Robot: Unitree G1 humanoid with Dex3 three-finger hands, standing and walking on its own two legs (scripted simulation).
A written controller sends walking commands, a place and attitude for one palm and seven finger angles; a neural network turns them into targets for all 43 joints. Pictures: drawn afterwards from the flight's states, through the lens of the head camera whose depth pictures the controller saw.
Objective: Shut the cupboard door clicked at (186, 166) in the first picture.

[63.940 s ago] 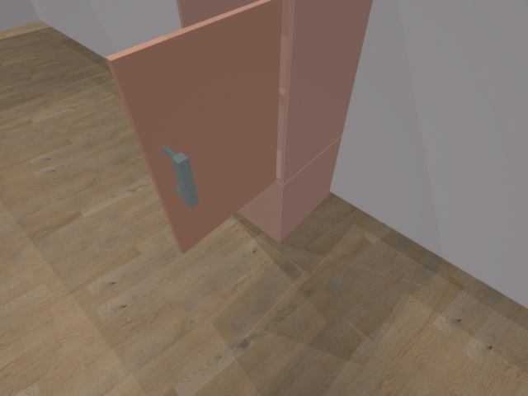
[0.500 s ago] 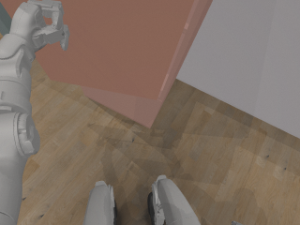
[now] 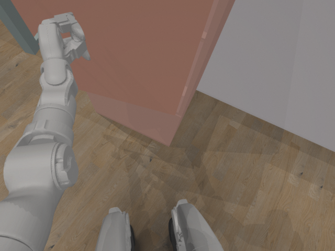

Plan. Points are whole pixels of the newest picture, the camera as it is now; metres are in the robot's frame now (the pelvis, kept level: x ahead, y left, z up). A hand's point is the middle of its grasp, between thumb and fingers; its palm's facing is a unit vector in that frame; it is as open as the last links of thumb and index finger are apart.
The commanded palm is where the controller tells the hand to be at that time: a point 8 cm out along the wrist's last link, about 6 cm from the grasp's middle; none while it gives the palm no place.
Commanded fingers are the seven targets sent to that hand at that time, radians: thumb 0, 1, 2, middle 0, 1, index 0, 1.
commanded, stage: pull the fist back off the door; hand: left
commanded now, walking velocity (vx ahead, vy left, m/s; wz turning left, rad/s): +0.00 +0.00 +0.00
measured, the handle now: (21, 17) +0.63 +0.24 +0.09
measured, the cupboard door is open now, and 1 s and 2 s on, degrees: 11 11 11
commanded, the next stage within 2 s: draw the hand back to the body in 0.58 s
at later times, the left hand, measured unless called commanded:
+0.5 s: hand (86, 75) +0.48 +0.11 +0.08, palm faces +0.12 -0.99 +0.00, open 3.1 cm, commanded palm +0.45 +0.16 +0.09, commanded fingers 0.00 0.90 0.90 -1.30 -1.50 -1.30 -1.50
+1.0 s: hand (50, 91) +0.41 +0.15 +0.13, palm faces +0.15 -0.99 -0.02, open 3.1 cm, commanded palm +0.37 +0.20 +0.15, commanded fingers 0.00 0.90 0.90 -1.30 -1.50 -1.30 -1.50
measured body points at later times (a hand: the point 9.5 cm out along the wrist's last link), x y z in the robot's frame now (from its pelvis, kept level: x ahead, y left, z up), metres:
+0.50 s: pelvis +0.02 -0.02 +0.03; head +0.13 -0.01 +0.47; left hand +0.47 +0.17 +0.08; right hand +0.07 -0.29 -0.08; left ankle +0.03 +0.11 -0.62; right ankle +0.03 -0.13 -0.62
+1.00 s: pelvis +0.02 -0.02 +0.06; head +0.07 -0.02 +0.51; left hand +0.40 +0.21 +0.14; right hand +0.09 -0.27 -0.06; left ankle +0.03 +0.11 -0.62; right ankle +0.03 -0.13 -0.62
